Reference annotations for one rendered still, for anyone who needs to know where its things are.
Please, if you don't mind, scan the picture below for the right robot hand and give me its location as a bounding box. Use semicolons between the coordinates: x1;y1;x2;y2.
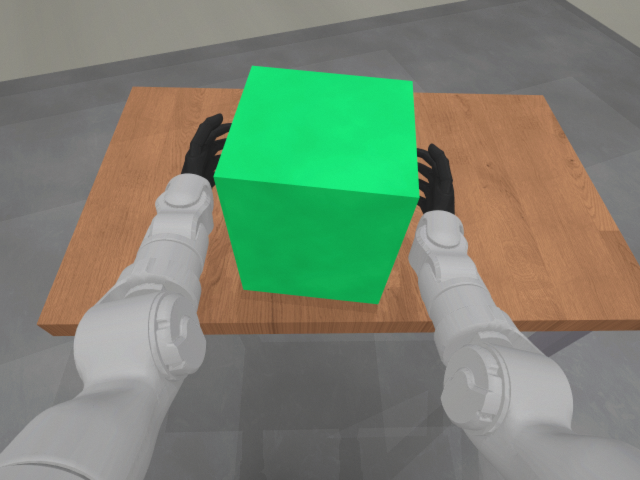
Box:
417;144;455;215

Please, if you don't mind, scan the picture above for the left robot forearm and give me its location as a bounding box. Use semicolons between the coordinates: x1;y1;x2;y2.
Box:
74;173;214;381

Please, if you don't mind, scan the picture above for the right robot upper arm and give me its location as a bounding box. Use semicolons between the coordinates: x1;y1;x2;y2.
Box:
441;341;640;480

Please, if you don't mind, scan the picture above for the table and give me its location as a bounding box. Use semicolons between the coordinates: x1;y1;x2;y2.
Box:
36;87;640;357

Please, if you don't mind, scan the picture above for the carton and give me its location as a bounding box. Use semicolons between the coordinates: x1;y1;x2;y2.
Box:
213;66;420;304

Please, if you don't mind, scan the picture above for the left robot upper arm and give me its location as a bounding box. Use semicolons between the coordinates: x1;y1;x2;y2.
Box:
0;290;206;480

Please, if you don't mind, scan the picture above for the right robot forearm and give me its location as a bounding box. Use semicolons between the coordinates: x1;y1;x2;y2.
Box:
408;210;546;367

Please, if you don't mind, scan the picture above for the left robot hand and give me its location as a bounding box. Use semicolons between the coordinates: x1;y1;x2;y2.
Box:
181;113;232;188

